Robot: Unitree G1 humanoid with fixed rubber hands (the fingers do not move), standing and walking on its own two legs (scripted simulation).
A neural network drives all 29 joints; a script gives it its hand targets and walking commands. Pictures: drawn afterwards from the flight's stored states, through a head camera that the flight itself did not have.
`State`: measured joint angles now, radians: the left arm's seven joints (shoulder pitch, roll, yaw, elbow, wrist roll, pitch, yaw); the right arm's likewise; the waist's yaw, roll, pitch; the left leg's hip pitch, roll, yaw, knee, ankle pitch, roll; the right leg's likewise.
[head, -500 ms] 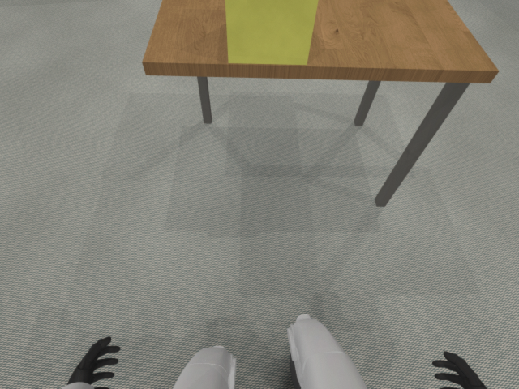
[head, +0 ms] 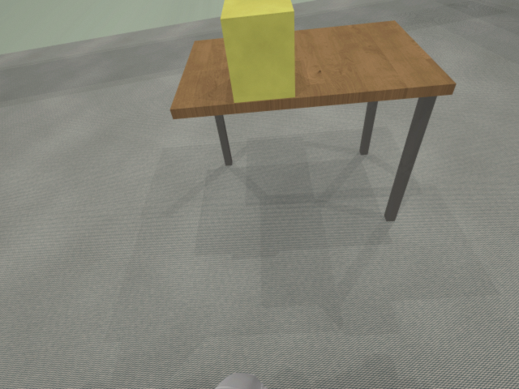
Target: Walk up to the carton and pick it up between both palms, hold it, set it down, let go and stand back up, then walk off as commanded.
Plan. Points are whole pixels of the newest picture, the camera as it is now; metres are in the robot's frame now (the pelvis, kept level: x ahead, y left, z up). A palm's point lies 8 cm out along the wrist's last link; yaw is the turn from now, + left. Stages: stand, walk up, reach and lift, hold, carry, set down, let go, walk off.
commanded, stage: walk off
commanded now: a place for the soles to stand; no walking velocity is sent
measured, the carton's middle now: (260, 48) +1.07 +0.06 +0.09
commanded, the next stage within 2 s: stand in 1.64 s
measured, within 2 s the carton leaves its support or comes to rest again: neither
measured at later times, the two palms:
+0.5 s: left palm out of the picture +0.13 +0.29 -0.10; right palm out of the picture +0.00 -0.36 -0.12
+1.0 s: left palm out of the picture +0.11 +0.27 -0.11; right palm out of the picture +0.14 -0.33 -0.12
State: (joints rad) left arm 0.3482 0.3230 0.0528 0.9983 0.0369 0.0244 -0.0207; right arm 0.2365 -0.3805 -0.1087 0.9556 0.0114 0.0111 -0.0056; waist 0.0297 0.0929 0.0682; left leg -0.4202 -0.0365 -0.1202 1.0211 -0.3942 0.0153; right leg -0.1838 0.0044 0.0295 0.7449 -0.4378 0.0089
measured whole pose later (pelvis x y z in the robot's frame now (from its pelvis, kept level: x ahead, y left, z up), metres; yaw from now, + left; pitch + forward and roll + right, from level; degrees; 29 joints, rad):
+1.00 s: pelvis +0.06 -0.04 +0.00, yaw +7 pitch -5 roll +0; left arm 0.14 0.33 0.04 0.97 0.00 -0.03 0.01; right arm 0.23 -0.36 -0.06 0.98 -0.02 -0.03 0.00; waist 0.00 0.01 0.16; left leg -0.25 -0.03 -0.03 0.77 -0.44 0.01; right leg -0.37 -0.05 -0.06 0.78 -0.32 0.00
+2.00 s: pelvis +0.07 -0.03 +0.03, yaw +5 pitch -5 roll +1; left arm 0.04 0.29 0.01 1.14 0.00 -0.02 -0.01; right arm 0.08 -0.31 -0.03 1.10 0.00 -0.02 0.00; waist 0.01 0.01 0.10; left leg -0.05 -0.02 -0.01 0.42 -0.27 0.01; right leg -0.20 -0.04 -0.03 0.45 -0.16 0.00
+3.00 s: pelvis +0.08 -0.06 +0.03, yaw +4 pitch -3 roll +0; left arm 0.06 0.31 0.01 1.17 0.01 -0.01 -0.01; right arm 0.17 -0.29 -0.02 1.13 -0.01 -0.01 0.00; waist 0.01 0.02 0.07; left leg -0.05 0.03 0.00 0.36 -0.25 -0.04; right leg -0.19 0.02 -0.02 0.37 -0.12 -0.04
